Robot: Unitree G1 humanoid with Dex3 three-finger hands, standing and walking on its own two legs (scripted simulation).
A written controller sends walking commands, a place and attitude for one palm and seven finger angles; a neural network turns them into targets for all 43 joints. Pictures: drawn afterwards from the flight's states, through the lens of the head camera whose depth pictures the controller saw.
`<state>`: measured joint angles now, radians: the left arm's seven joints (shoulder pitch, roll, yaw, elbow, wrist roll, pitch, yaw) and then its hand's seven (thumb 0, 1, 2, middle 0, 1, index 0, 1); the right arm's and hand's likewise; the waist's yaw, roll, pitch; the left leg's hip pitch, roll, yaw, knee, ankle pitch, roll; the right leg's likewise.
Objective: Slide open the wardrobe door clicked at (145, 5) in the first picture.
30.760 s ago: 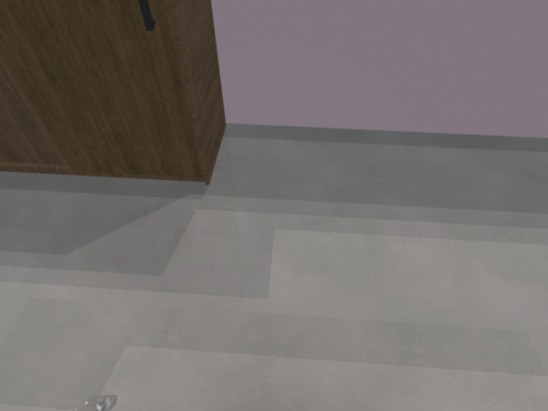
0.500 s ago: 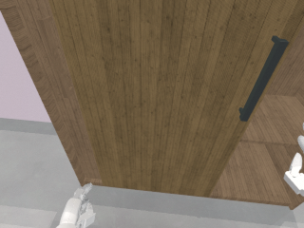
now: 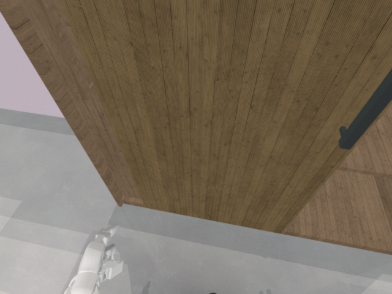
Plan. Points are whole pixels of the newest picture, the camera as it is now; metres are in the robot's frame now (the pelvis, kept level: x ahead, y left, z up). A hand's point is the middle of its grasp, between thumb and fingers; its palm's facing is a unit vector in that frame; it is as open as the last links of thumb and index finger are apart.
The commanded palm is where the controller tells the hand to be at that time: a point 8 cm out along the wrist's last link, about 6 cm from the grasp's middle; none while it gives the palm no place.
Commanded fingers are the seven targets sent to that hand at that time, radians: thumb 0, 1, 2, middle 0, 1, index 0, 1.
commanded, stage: step back with the hand held close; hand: right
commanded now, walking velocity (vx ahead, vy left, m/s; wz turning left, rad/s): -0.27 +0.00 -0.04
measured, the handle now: (378, 91) +0.47 -0.34 +0.18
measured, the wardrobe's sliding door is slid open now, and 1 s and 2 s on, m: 0.54 0.54 0.54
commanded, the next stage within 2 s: stop stepping back and stand still in 1.58 s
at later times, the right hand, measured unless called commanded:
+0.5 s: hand out of the picture +0.16 -0.27 +0.17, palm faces +0.45 +0.80 -0.41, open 7.4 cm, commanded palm +0.10 -0.30 +0.18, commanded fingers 0.00 -0.90 -0.90 0.20 0.30 0.20 0.30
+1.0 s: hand out of the picture +0.13 -0.27 +0.17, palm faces +0.39 +0.81 -0.44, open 7.4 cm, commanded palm +0.07 -0.30 +0.18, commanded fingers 0.00 -0.90 -0.90 0.20 0.30 0.20 0.30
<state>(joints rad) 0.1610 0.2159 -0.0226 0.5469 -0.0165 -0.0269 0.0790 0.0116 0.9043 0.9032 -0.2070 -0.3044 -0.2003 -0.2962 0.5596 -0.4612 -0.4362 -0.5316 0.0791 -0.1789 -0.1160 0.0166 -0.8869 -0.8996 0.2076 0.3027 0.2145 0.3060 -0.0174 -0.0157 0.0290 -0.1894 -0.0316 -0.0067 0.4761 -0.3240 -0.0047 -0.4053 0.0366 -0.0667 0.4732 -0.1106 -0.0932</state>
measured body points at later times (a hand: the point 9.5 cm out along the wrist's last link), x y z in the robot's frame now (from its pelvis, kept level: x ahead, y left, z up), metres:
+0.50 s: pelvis -0.03 +0.00 +0.00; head -0.02 -0.03 +0.44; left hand +0.16 +0.23 -0.07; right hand +0.13 -0.31 +0.19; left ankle -0.05 +0.13 -0.73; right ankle +0.09 -0.06 -0.73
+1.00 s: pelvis -0.07 +0.00 +0.00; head -0.05 -0.04 +0.45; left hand +0.12 +0.22 -0.07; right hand +0.10 -0.31 +0.19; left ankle -0.13 +0.14 -0.73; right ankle +0.07 -0.07 -0.73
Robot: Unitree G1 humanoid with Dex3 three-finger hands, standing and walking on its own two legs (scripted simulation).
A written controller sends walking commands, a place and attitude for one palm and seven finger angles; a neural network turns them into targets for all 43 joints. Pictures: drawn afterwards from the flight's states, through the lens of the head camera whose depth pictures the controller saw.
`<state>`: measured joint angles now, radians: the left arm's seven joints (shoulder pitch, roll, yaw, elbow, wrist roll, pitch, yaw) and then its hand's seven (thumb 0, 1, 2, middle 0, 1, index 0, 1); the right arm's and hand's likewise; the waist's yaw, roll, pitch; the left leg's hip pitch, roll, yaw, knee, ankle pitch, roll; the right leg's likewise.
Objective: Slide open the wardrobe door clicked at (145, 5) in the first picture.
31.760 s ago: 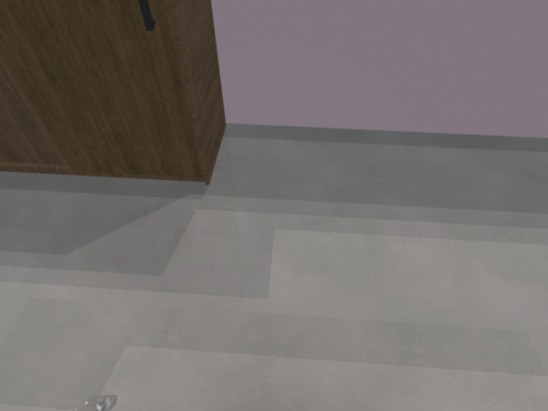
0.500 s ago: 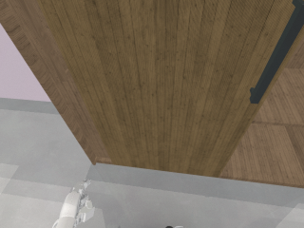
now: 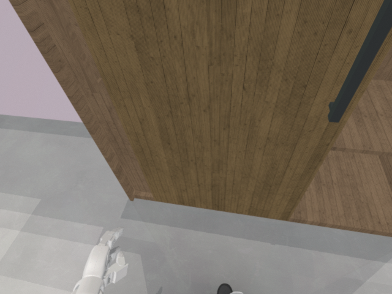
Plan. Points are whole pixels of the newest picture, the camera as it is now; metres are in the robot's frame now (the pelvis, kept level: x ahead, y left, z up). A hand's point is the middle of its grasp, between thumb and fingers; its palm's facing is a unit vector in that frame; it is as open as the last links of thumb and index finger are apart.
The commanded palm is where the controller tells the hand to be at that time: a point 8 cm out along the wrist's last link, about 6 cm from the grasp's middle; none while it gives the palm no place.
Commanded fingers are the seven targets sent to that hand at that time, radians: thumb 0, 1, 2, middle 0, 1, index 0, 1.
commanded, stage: step back with the hand held close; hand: right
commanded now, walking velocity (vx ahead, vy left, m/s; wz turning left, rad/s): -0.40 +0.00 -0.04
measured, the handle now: (357, 63) +0.54 -0.34 +0.18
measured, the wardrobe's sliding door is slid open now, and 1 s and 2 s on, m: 0.54 0.54 0.54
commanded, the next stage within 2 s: stop stepping back and stand still in 0.58 s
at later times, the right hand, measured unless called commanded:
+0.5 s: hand out of the picture +0.11 -0.27 +0.18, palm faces +0.40 +0.84 -0.37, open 7.4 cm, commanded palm +0.06 -0.32 +0.18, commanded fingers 0.00 -0.90 -0.90 0.20 0.30 0.20 0.30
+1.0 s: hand out of the picture -0.01 -0.32 +0.16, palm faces +0.53 +0.78 -0.33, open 7.4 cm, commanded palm -0.08 -0.35 +0.18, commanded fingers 0.00 -0.90 -0.90 0.20 0.30 0.20 0.30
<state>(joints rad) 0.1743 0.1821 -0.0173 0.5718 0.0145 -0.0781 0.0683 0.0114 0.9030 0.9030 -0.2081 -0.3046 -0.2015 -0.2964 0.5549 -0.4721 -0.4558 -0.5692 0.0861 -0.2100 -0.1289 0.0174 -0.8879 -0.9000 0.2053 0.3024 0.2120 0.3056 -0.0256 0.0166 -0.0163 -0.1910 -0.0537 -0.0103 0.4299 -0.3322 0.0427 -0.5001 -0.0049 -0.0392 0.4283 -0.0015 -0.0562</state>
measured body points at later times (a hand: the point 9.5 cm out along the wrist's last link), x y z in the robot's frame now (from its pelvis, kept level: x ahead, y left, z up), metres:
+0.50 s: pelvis -0.08 -0.02 +0.00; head -0.10 -0.06 +0.45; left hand +0.08 +0.22 -0.07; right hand +0.08 -0.32 +0.20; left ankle -0.11 +0.12 -0.73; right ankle +0.00 -0.10 -0.73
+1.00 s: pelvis -0.20 -0.04 +0.00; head -0.23 -0.06 +0.45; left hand -0.05 +0.21 -0.08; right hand -0.05 -0.36 +0.18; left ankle -0.18 +0.09 -0.73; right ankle -0.14 -0.15 -0.73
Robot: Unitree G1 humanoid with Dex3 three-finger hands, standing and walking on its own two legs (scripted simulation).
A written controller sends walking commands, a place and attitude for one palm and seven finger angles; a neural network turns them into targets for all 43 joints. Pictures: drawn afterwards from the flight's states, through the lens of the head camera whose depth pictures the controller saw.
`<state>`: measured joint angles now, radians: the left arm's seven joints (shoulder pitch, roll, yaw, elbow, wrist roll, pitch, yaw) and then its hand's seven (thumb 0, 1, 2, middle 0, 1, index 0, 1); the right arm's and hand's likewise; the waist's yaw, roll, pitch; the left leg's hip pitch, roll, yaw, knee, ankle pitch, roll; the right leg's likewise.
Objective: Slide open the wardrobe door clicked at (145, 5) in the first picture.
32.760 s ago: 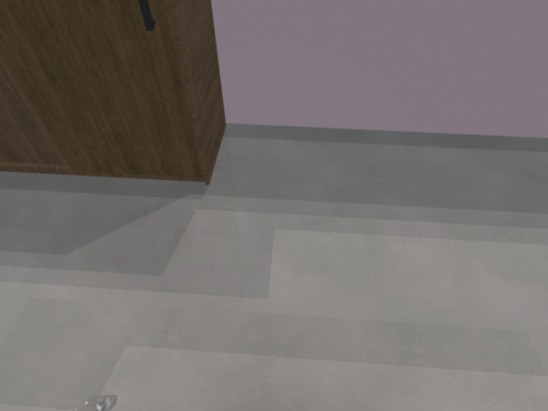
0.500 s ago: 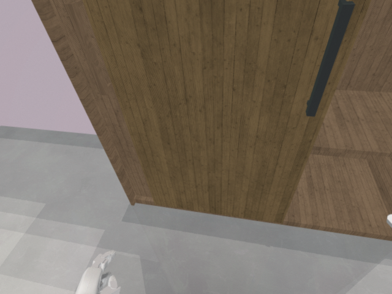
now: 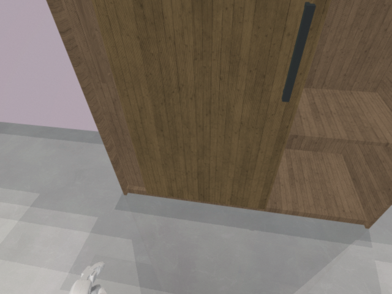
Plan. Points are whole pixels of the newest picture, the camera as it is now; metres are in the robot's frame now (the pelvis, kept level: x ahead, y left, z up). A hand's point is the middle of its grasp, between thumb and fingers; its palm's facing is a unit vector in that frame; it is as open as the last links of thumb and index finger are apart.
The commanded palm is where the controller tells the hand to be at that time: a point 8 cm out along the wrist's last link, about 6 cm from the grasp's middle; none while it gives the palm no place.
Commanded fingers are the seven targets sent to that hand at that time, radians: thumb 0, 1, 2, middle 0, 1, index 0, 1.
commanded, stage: stop stepping back and stand still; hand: right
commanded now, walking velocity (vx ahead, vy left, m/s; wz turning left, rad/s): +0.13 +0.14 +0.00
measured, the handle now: (295, 56) +0.75 -0.26 +0.18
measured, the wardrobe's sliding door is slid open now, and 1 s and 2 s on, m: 0.54 0.54 0.54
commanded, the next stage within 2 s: let the arm hang, fingers relaxed in 0.94 s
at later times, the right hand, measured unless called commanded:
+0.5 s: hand out of the picture +0.17 -0.29 +0.17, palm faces +0.53 +0.74 -0.42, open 7.4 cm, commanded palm +0.11 -0.32 +0.18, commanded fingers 0.00 -0.90 -0.90 0.20 0.30 0.20 0.30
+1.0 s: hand out of the picture +0.21 -0.29 +0.16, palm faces +0.44 +0.78 -0.46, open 7.4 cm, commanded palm +0.15 -0.32 +0.18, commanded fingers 0.00 -0.90 -0.90 0.20 0.30 0.20 0.30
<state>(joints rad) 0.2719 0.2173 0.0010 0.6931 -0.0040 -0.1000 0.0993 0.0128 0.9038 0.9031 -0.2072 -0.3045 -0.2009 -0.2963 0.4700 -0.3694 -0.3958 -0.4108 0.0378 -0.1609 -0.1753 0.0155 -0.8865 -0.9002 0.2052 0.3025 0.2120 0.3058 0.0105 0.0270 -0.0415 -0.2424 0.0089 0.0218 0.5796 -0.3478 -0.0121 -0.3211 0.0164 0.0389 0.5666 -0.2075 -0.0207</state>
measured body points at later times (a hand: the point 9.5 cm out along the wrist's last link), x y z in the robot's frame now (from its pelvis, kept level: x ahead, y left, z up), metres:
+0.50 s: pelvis -0.01 -0.01 +0.00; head -0.02 -0.01 +0.45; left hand +0.16 +0.21 -0.08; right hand +0.14 -0.33 +0.19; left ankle -0.01 +0.11 -0.73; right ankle +0.03 -0.13 -0.73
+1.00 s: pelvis +0.02 -0.02 +0.01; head +0.04 -0.03 +0.46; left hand +0.21 +0.21 -0.07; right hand +0.18 -0.33 +0.19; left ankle -0.01 +0.11 -0.73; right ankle +0.03 -0.13 -0.73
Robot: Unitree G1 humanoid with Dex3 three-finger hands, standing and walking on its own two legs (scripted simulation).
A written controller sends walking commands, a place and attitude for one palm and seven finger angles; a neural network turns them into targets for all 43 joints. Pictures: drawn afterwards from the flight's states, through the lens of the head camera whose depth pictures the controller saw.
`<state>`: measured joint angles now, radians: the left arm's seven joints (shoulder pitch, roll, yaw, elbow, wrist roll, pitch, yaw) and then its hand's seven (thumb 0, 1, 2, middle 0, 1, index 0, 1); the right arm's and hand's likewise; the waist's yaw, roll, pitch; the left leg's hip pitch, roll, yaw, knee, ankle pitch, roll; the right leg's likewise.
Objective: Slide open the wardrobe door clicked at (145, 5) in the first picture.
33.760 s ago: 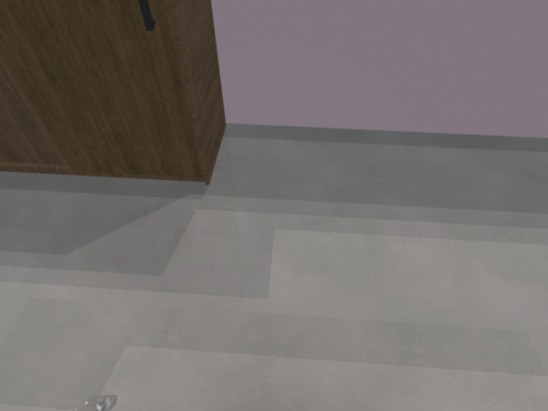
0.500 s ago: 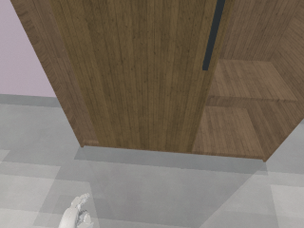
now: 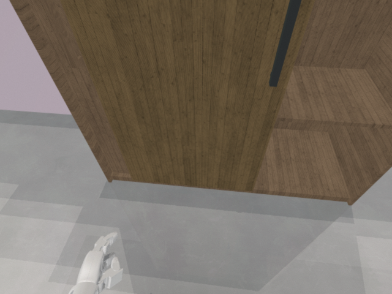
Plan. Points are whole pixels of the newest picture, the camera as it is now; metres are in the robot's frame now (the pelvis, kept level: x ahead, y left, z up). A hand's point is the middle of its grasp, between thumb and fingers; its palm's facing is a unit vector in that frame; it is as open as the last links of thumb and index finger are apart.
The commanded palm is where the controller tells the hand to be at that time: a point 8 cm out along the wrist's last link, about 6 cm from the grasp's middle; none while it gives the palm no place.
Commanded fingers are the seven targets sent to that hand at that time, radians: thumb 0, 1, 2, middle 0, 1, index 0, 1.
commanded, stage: let the arm hang, fingers relaxed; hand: right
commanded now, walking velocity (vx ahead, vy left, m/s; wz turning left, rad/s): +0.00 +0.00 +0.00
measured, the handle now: (283, 36) +0.74 -0.21 +0.17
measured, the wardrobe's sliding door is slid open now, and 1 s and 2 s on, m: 0.54 0.54 0.54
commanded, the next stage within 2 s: look to check the result in 1.14 s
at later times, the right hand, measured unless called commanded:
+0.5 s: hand out of the picture -0.05 -0.20 -0.18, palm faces +0.03 +0.98 -0.18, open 7.1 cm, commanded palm none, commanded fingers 0.00 -0.90 -0.90 0.20 0.30 0.20 0.30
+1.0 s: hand out of the picture +0.01 -0.21 -0.17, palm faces +0.01 +0.98 -0.21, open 7.4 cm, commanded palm none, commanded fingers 0.00 -0.90 -0.90 0.20 0.30 0.20 0.30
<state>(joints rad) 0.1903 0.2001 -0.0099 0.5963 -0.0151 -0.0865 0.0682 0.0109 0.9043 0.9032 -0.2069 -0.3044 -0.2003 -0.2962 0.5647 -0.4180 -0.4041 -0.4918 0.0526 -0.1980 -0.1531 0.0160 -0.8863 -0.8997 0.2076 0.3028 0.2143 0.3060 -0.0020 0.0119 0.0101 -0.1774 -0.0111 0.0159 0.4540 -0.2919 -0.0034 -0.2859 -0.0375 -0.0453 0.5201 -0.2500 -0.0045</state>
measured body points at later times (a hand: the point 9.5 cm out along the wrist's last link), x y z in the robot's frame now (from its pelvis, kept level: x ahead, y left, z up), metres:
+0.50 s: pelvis -0.02 -0.01 +0.00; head +0.01 -0.03 +0.45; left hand -0.01 +0.24 -0.14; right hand -0.05 -0.25 -0.16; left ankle -0.03 +0.12 -0.74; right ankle +0.01 -0.11 -0.74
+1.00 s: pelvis -0.03 -0.02 +0.00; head -0.02 -0.03 +0.45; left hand +0.01 +0.22 -0.15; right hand +0.01 -0.26 -0.15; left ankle -0.03 +0.12 -0.74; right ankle +0.01 -0.11 -0.74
